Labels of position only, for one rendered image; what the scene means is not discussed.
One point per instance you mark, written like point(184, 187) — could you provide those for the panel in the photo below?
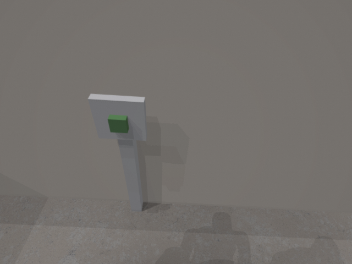
point(135, 109)

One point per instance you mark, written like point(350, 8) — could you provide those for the button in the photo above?
point(118, 123)

